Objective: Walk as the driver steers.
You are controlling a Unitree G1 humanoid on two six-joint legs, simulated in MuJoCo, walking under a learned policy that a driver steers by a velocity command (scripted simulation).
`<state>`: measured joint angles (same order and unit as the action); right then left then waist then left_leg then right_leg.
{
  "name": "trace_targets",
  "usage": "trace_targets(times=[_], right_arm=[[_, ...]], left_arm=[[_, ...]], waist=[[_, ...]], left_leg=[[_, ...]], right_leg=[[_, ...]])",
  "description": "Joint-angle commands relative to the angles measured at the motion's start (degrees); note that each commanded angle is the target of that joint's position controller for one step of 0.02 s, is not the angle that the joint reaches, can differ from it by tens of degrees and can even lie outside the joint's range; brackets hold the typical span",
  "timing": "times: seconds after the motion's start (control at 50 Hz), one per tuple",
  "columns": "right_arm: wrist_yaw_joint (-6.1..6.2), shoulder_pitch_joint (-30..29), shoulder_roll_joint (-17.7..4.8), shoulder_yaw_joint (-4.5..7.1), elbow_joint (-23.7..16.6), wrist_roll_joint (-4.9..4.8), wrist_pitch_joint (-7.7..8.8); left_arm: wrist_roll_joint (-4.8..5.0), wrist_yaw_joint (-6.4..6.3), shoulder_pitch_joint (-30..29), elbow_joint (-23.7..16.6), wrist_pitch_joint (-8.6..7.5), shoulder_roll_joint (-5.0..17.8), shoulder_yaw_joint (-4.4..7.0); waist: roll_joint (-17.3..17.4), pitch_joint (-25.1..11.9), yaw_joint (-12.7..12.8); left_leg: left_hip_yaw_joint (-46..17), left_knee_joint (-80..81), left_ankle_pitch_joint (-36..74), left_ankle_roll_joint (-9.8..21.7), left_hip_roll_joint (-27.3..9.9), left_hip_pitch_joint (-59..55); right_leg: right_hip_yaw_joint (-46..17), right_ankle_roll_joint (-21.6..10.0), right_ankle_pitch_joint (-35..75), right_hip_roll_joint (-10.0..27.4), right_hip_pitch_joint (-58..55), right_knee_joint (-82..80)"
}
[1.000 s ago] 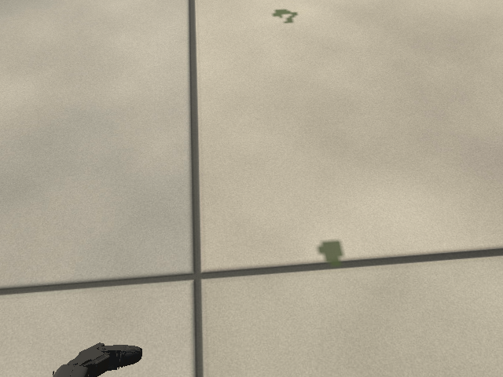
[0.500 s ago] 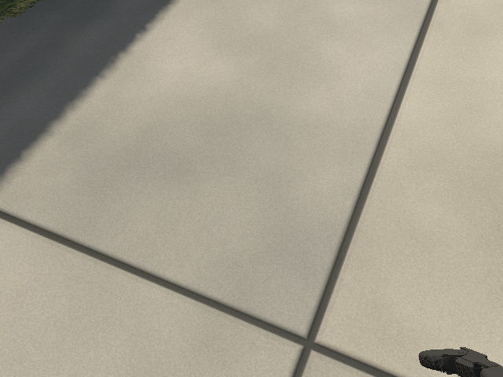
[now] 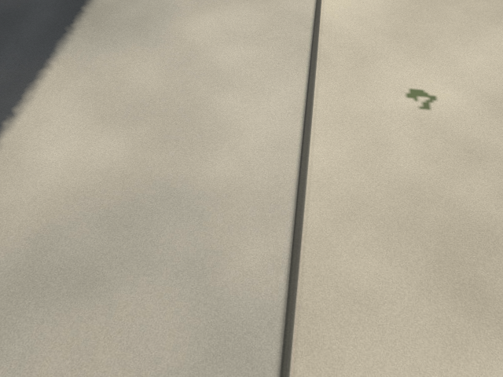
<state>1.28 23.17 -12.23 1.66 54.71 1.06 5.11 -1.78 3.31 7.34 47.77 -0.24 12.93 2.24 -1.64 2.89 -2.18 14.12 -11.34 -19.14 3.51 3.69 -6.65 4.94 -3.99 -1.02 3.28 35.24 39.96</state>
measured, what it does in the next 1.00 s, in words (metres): walks ahead, turning right: right foot, then left foot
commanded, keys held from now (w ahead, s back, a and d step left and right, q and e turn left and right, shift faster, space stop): w+e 0.56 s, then w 0.12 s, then w+q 0.32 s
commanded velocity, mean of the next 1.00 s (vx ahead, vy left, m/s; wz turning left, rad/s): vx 0.50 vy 0.00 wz -0.34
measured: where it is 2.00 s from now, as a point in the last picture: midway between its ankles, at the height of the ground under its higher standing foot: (307, 257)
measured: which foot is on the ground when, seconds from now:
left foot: down 0.00-0.12, up 0.14-0.60, down 0.62-1.00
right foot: up 0.00-0.08, down 0.10-0.62, up 0.64-1.00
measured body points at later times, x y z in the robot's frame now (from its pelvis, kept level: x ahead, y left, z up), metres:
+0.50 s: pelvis +0.27 -0.03 +0.01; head +0.31 -0.05 +0.45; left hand +0.34 +0.25 -0.12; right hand +0.40 -0.31 -0.10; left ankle +0.48 +0.08 -0.69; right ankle +0.17 -0.07 -0.73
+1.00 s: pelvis +0.53 -0.08 +0.01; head +0.56 -0.09 +0.46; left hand +0.80 +0.05 -0.09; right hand +0.39 -0.31 -0.12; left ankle +0.51 +0.03 -0.73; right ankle +0.59 -0.25 -0.70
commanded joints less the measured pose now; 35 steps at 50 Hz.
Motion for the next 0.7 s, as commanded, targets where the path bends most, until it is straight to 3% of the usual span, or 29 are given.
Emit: trace_targets(times=[0.02, 0.06, 0.08, 0.1, 0.12, 0.14, 0.16, 0.18, 0.2, 0.22, 0.26, 0.3, 0.4, 0.5, 0.52, 0.56, 0.58, 0.6, 0.62, 0.64, 0.66, 0.68, 0.7], right_arm=[[0.97, 2.18, -8.84, 1.58, -1.0, 0.23, -0.09], [1.41, 0.91, -10.84, 2.06, -1.06, 0.48, -0.87], [1.33, 0.37, -11.66, 2.29, -1.45, 0.58, -1.36], [0.96, -1.36, -12.06, 2.42, -2.35, 0.29, -1.55], [0.21, -0.13, -7.22, 1.37, -5.14, -0.35, -1.08], [-0.7, -2.25, -7.22, 1.56, -8.83, -0.55, -0.45], [-1.02, -8.44, -8.59, 1.64, -9.8, 0.18, 0.24], [-1.26, -8.84, -8.46, 1.44, -10.38, -0.47, 1.01], [-1.15, -7.82, -8.36, 1.59, -9.54, -0.32, 1.03], [-1.1, -6.53, -7.87, 1.52, -9.21, 0.74, 0.01], [-1.44, -5.04, -6.59, 1.22, -9.46, 1.86, -2.1], [-1.81, -7.68, -6.27, 1.16, -10.56, 1.84, -3.02], [-2.23, -19.8, -6.15, 0.77, -14.98, 1.3, -3.23], [-2.57, -27.37, -6.94, 0.26, -18.11, 0.65, -2.29], [-2.56, -27.39, -7.46, 0.3, -18.5, 0.54, -2.03], [-2.3, -22.6, -9.13, 0.77, -17.6, 0.34, -1.5], [-1.9, -17.11, -10.34, 1.31, -15.84, 0.35, -1.18], [-1.3, -9.39, -11.53, 1.97, -13.48, 0.64, -0.52], [-0.4, -1.0, -14.83, 2.81, -12.68, 1.81, 0.05], [-0.15, 0.56, -20.25, 4.03, -12.78, 2.93, -0.41], [-0.68, -2.28, -17.17, 3.89, -12.5, 1.54, -1.18], [-1.06, -6.5, -11.78, 2.74, -13.32, 0.95, -1.29], [-1.46, -8.29, -8.9, 2.01, -12.79, 0.79, -1.08]], left_arm=[[-0.15, 0.03, -4.0, -4.95, -0.77, 2.64, 0.24], [-0.27, -0.51, 2.09, -3.51, -0.72, 4.19, 1.01], [-0.37, -0.82, 7.51, -2.02, -1.07, 5.65, 1.81], [-0.95, -1.42, 16.04, 0.5, -1.55, 8.08, 3.11], [-1.32, -2.41, 19.74, 1.01, -1.34, 14.74, 5.16], [0.27, -2.24, 17.29, -0.03, -0.93, 17.79, 5.81], [1.53, -2.55, 15.55, 0.48, -0.58, 15.61, 5.44], [1.7, -2.86, 12.6, 0.46, -0.62, 12.75, 4.71], [1.45, -2.98, 9.92, 0.23, -0.84, 10.2, 4.02], [1.93, -3.19, 8.08, -0.08, -1.19, 8.88, 3.52], [2.02, -3.07, 8.34, 0.0, -2.56, 8.91, 3.24], [1.91, -2.98, 9.54, 0.19, -3.26, 10.33, 3.57], [1.85, -2.96, 15.57, 0.76, -2.95, 11.12, 3.84], [1.05, -3.58, 19.18, 0.72, -2.67, 11.92, 4.0], [0.89, -3.81, 18.82, 0.41, -2.68, 12.33, 4.1], [0.69, -4.16, 15.57, -0.77, -2.82, 13.48, 4.36], [0.61, -4.03, 13.98, -1.17, -3.08, 13.98, 4.42], [0.95, -3.61, 13.56, -0.99, -3.45, 13.46, 4.18], [1.45, -3.08, 14.54, -1.87, -3.97, 10.04, 3.11], [3.03, -2.97, 21.41, -3.26, -3.99, 4.59, 1.98], [1.1, -3.39, 22.77, -1.62, -3.47, 8.72, 2.21], [0.47, -3.21, 19.33, -0.96, -3.15, 9.5, 2.37], [0.09, -2.72, 15.01, -1.7, -3.21, 8.84, 2.06]], waist=[[6.02, 1.91, 0.96], [7.69, -2.1, 4.17], [7.7, -5.44, 6.54], [4.99, -9.53, 11.21], [-4.87, -14.74, 10.58], [-9.37, -17.96, 8.11], [-0.71, -10.75, 8.66], [1.5, -4.93, 6.33], [4.82, -1.26, 3.39], [5.31, -0.42, 1.46], [1.88, -1.84, -0.08], [1.53, -1.8, 0.22], [-1.45, -0.59, 4.93], [-2.39, -0.72, 7.77], [-2.69, -0.77, 7.36], [-3.39, -1.46, 4.22], [-3.24, -3.59, 1.79], [-0.43, -7.44, -1.96], [4.62, -14.68, -5.01], [18.03, -20.08, -1.41], [14.59, -17.3, 0.45], [6.82, -9.22, 1.08], [3.16, -4.9, 0.8]], left_leg=[[-1.36, -5.26, 58.05, 1.87, -17.84, -0.76], [-0.25, -16.46, 70.91, 1.85, -18.5, -1.74], [-0.35, -25.81, 68.79, 2.33, -18.75, 0.34], [0.33, -40.03, 57.25, 1.43, -17.45, 8.02], [0.41, -60.6, 20.2, -0.83, -11.51, 26.92], [-10.04, -74.71, -12.58, -2.64, 0.12, 45.08], [-17.31, -73.2, -6.15, -2.01, -5.02, 50.79], [-16.76, -67.9, -0.99, -1.94, -7.25, 49.48], [-16.42, -62.42, 0.78, -2.27, -8.97, 46.06], [-16.31, -59.51, 1.57, -3.21, -9.72, 42.54], [-15.66, -55.53, 1.2, -5.01, -10.01, 38.37], [-14.34, -50.7, 4.28, -6.29, -9.99, 39.15], [-13.84, -35.99, 14.77, -7.31, -8.82, 44.33], [-14.45, -25.98, 16.87, -6.09, -5.99, 44.04], [-15.04, -24.08, 16.09, -5.52, -5.6, 42.31], [-15.7, -19.71, 12.82, -3.99, -4.38, 33.3], [-14.68, -18.55, 10.7, -2.86, -2.85, 25.72], [-14.16, -14.84, 12.03, -1.33, -2.88, 15.58], [-24.0, -12.84, 2.74, 1.46, -12.68, 3.19], [-50.91, -6.99, -3.86, 8.05, -27.45, -9.3], [-60.06, -3.78, -10.31, 10.26, -28.11, -4.85], [-51.27, -2.98, -11.32, 9.49, -25.62, 2.92], [-43.28, -2.22, -4.87, 8.54, -22.02, 8.64]], right_leg=[[4.2, -2.97, -5.32, -3.74, -2.45, -3.32], [5.53, -5.83, -11.91, -7.43, -10.0, -3.78], [4.54, -7.54, -14.08, -8.78, -16.87, -5.93], [0.64, -10.06, -12.97, -7.93, -29.35, -11.77], [-20.54, -15.89, -16.44, 7.27, -45.35, -13.11], [-49.41, -23.91, -11.52, 17.13, -53.23, -21.84], [-40.83, -21.3, -11.31, 15.31, -48.42, -23.79], [-34.23, -18.58, -7.95, 13.82, -40.25, -25.26], [-28.94, -15.49, -1.94, 10.61, -33.66, -26.3], [-24.5, -13.81, 2.11, 7.8, -29.27, -27.24], [-20.78, -13.88, 11.02, 5.34, -25.5, -27.05], [-18.66, -12.94, 11.18, 2.85, -24.03, -27.77], [-20.11, -9.94, 8.89, 1.29, -28.29, -27.42], [-23.65, -9.21, 13.63, 3.03, -34.95, -23.33], [-24.72, -8.65, 14.51, 3.63, -35.46, -22.28], [-26.0, -6.53, 16.88, 4.05, -33.18, -19.37], [-25.37, -5.42, 22.26, 3.4, -31.79, -15.2], [-22.61, -4.1, 24.06, 0.35, -29.99, -5.56], [-18.87, -2.71, 12.97, -3.29, -23.94, 9.05], [-12.59, -0.53, -24.97, -12.75, -6.63, 25.11], [-13.08, -1.2, -28.18, -9.4, -0.81, 31.58], [-13.21, -1.11, -22.65, -6.61, -0.39, 32.31], [-12.63, -0.81, -19.31, -5.24, -1.21, 29.57]])
Keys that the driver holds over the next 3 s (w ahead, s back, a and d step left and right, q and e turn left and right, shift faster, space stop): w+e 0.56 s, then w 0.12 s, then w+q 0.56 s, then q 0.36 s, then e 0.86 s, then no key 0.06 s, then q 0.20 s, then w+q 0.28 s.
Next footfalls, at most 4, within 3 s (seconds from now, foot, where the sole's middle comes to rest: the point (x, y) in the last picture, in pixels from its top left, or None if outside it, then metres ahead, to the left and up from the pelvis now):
0.10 right None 0.21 -0.08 -0.77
0.62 left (245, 346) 0.55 0.02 -0.77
1.08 right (340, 302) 0.67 -0.25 -0.77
1.56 left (275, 234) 0.90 -0.09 -0.77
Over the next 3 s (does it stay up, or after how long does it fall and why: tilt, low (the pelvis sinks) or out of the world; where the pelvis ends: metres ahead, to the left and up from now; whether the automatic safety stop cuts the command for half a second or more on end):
stays up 0.82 -0.15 0.01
